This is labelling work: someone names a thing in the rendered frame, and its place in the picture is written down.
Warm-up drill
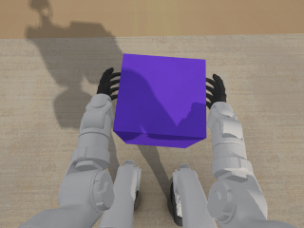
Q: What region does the robot left hand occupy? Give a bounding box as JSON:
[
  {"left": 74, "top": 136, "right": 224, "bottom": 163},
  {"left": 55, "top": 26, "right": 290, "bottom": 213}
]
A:
[{"left": 96, "top": 67, "right": 121, "bottom": 101}]

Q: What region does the robot right hand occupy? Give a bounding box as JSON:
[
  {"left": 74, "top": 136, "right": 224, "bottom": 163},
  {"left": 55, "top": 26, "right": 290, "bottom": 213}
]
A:
[{"left": 205, "top": 73, "right": 227, "bottom": 110}]

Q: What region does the robot right foot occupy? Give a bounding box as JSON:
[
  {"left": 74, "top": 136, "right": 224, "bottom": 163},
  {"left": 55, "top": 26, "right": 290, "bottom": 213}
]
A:
[{"left": 170, "top": 182, "right": 183, "bottom": 227}]

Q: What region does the carton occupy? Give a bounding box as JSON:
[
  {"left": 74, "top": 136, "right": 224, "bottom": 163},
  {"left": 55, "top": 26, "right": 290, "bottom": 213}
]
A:
[{"left": 113, "top": 53, "right": 207, "bottom": 148}]

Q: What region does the left robot thigh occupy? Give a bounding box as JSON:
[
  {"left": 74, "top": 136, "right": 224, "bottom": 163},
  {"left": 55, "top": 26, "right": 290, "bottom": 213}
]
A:
[{"left": 98, "top": 163, "right": 142, "bottom": 228}]

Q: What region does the right robot upper arm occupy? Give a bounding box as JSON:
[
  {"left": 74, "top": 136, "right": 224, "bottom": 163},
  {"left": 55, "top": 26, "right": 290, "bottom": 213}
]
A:
[{"left": 206, "top": 179, "right": 297, "bottom": 228}]

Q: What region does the left robot upper arm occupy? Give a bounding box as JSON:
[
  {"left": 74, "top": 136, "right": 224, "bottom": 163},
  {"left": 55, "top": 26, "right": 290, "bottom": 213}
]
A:
[{"left": 17, "top": 169, "right": 115, "bottom": 228}]

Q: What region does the robot right forearm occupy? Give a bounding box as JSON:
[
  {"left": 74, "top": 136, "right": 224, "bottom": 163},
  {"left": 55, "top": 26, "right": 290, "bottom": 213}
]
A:
[{"left": 206, "top": 102, "right": 268, "bottom": 207}]

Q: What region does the robot left forearm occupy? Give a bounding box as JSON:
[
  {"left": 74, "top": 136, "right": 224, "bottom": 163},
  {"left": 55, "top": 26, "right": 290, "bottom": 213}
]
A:
[{"left": 58, "top": 93, "right": 114, "bottom": 204}]

